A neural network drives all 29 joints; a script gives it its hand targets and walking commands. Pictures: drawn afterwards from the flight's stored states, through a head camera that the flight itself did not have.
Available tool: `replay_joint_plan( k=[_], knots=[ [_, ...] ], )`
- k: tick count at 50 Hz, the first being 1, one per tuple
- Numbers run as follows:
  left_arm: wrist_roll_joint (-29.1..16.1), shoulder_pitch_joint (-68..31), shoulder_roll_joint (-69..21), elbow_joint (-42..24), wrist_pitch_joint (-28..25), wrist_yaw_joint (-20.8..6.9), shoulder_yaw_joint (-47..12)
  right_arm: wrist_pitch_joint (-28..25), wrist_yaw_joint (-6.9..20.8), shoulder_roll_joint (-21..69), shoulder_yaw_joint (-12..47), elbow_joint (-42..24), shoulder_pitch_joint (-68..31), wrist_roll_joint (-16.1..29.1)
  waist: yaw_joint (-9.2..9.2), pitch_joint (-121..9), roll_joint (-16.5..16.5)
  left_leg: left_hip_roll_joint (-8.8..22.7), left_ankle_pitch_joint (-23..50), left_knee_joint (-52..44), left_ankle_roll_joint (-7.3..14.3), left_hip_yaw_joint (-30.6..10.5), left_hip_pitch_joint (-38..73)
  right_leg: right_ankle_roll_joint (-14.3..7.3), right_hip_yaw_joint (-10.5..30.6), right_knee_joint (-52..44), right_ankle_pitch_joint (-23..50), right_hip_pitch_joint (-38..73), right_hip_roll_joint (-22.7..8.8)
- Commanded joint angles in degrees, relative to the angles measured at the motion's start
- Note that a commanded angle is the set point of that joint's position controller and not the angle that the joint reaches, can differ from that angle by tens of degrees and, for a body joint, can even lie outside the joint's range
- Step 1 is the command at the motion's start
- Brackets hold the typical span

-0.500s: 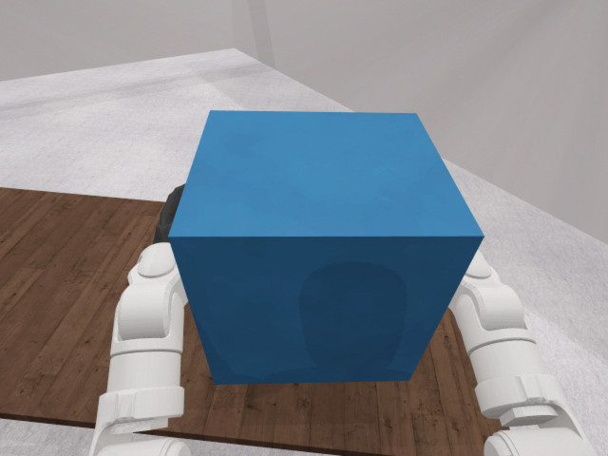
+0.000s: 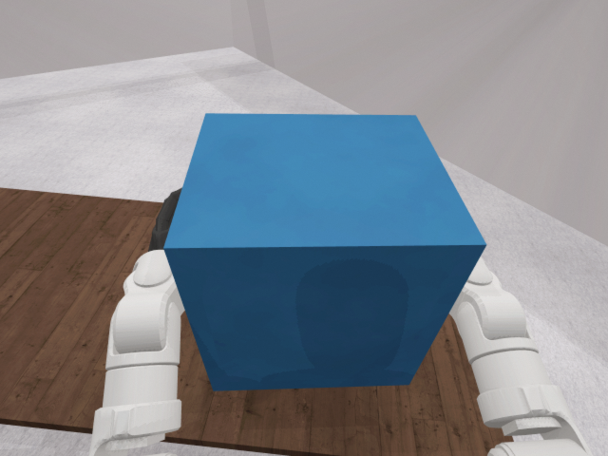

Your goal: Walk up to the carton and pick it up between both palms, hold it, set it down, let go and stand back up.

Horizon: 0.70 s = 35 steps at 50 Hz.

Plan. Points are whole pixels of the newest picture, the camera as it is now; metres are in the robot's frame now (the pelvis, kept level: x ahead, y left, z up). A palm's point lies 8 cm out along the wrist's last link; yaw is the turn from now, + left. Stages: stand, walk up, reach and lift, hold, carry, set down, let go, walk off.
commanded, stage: hold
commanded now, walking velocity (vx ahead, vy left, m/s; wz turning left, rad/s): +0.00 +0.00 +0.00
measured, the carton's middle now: (312, 255) +0.35 +0.00 +0.14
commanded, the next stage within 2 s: none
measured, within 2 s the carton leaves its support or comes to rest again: neither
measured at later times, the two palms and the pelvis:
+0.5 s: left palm (170, 249) +0.35 +0.18 +0.15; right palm (451, 252) +0.35 -0.18 +0.15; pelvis -0.01 +0.00 +0.00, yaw +0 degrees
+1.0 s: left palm (170, 248) +0.35 +0.17 +0.16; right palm (454, 250) +0.34 -0.18 +0.16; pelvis -0.01 +0.00 +0.00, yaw +0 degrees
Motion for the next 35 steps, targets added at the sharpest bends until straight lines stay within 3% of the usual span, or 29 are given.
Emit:
replay_joint_plan(
  k=[1, 3, 4, 6, 7, 9, 10, 11, 13, 16, 20, 21, 25, 29, 30, 33, 34, 35],
  knots=[
    [-8.81, -46.04, -33.08, -13.47, -3.77, -8.04, -35.59, -4.90, 6.79, 34.64, 24.97, -23.87, -50.03, 6.36, -1.05, -28.87, 4.80, -3.59, 22.19, -0.91, -3.28, 1.33, 7.77, -0.33, -0.04, 1.17, 16.83, 9.32, 4.10],
    [-7.58, -44.81, -31.95, -10.67, -3.35, -8.19, -33.62, -4.72, 7.05, 34.82, 24.82, -22.50, -50.82, 5.80, 0.36, -26.45, 3.64, -3.21, 19.00, -1.87, -2.55, 1.44, 6.63, -0.28, 0.07, 0.97, 14.08, 8.91, 3.93],
    [-7.71, -45.53, -32.34, -10.27, -3.24, -8.29, -33.89, -4.71, 7.15, 34.58, 23.87, -21.73, -50.43, 5.29, -0.58, -26.52, 4.31, -3.23, 18.28, -2.07, -2.64, 1.58, 6.70, -0.39, -0.13, 0.70, 13.39, 8.26, 3.87],
    [-7.93, -46.46, -32.67, -10.69, -3.65, -8.38, -33.99, -4.99, 7.50, 35.76, 24.66, -22.66, -52.14, 5.41, 0.36, -27.42, 3.99, -3.23, 17.89, -2.02, -2.33, 1.50, 6.14, -0.61, 0.24, 1.19, 12.84, 8.56, 3.73],
    [-7.67, -45.42, -33.25, -9.52, -3.42, -8.29, -34.32, -4.95, 7.50, 35.26, 23.86, -22.18, -51.45, 5.09, -0.14, -26.92, 5.00, -3.23, 18.66, -2.06, -2.64, 1.49, 6.95, -0.63, 0.06, 0.77, 12.67, 8.25, 3.95],
    [-9.07, -45.50, -33.39, -14.48, -4.01, -8.04, -35.63, -5.37, 7.38, 35.89, 25.34, -24.70, -50.62, 6.47, -0.14, -32.16, 4.97, -3.35, 25.23, -0.41, -3.24, 1.20, 8.78, -0.48, 0.27, 1.94, 20.33, 10.92, 4.37],
    [-8.48, -44.70, -33.49, -13.56, -3.82, -7.88, -34.70, -5.26, 7.10, 35.39, 26.52, -25.84, -51.51, 7.17, 0.64, -31.73, 4.59, -3.57, 25.62, -0.30, -3.15, 1.64, 9.20, -0.03, 0.35, 1.96, 21.09, 10.77, 4.26],
    [-8.88, -45.79, -33.08, -15.88, -4.01, -7.85, -35.36, -5.11, 6.94, 35.60, 26.47, -25.26, -50.71, 7.11, -0.38, -33.51, 4.83, -3.77, 26.43, -0.03, -3.43, 1.48, 9.51, 0.07, 0.25, 2.31, 22.95, 12.08, 4.35],
    [-7.70, -45.19, -32.41, -12.19, -3.48, -7.95, -33.83, -4.85, 6.95, 34.85, 24.64, -22.17, -49.98, 6.23, -0.07, -28.75, 4.91, -3.49, 22.22, -0.97, -2.99, 1.55, 8.42, -0.21, 0.13, 1.29, 17.66, 9.16, 4.23],
    [-6.19, -44.25, -31.56, -5.31, -2.71, -9.21, -30.29, -4.65, 6.95, 34.40, 23.45, -19.98, -51.68, 4.24, 0.82, -23.69, 1.64, -3.40, 13.68, -3.71, -1.29, 2.40, 4.81, -0.06, 0.20, 0.12, 11.17, 8.68, 3.41],
    [-6.56, -47.63, -32.70, -6.63, -3.66, -9.21, -30.98, -4.88, 7.38, 36.40, 23.32, -18.66, -52.97, 4.05, 0.62, -25.77, 2.46, -3.65, 14.75, -3.30, -1.57, 2.23, 5.55, -0.14, -0.03, 0.68, 11.33, 9.00, 3.65],
    [-6.82, -48.47, -32.99, -7.71, -3.93, -8.93, -31.95, -5.25, 7.56, 36.65, 23.80, -19.91, -54.19, 4.97, 0.85, -27.62, 3.92, -3.70, 15.53, -2.92, -1.74, 2.14, 6.29, -0.18, 0.22, 0.77, 11.93, 8.99, 3.65],
    [-8.82, -49.94, -34.29, -10.76, -5.30, -8.10, -34.90, -6.36, 7.11, 37.63, 24.95, -23.49, -54.94, 6.31, -0.90, -33.05, 4.50, -3.81, 21.10, -0.83, -2.26, 1.70, 7.82, 0.30, -0.03, 1.73, 17.96, 9.85, 3.95],
    [-7.60, -47.84, -32.86, -7.76, -4.45, -8.49, -32.69, -5.67, 6.72, 36.23, 24.45, -21.27, -53.11, 5.06, -0.28, -29.79, 2.48, -3.74, 17.66, -1.89, -1.70, 1.87, 6.44, 0.37, 0.25, 1.02, 16.06, 9.81, 3.64],
    [-6.95, -47.16, -32.32, -6.59, -4.18, -8.67, -32.06, -5.24, 6.70, 35.99, 23.66, -18.67, -52.62, 4.81, -0.31, -27.48, 3.66, -3.72, 15.70, -2.55, -1.73, 1.94, 5.79, 0.37, 0.34, 0.90, 13.42, 9.22, 3.46],
    [-7.23, -48.60, -32.85, -8.20, -4.63, -8.61, -32.32, -5.75, 7.01, 36.82, 23.72, -20.35, -53.01, 4.76, 0.02, -29.23, 3.64, -3.63, 14.97, -2.59, -1.62, 1.95, 5.79, 0.09, 0.08, 0.77, 12.47, 9.21, 3.47],
    [-7.11, -47.67, -32.84, -5.93, -4.49, -8.52, -32.42, -5.81, 7.06, 36.48, 23.53, -20.18, -54.10, 4.79, -0.34, -28.59, 4.21, -3.73, 14.45, -2.41, -1.69, 1.76, 5.41, -0.09, 0.17, 0.89, 12.17, 9.02, 3.34],
    [-7.56, -48.13, -33.60, -9.03, -4.67, -8.26, -33.31, -5.94, 7.17, 36.83, 25.05, -21.67, -54.70, 5.57, 0.47, -31.16, 4.00, -3.84, 17.20, -1.96, -1.86, 1.79, 6.31, -0.01, 0.11, 1.45, 14.17, 10.10, 3.57]
  ],
)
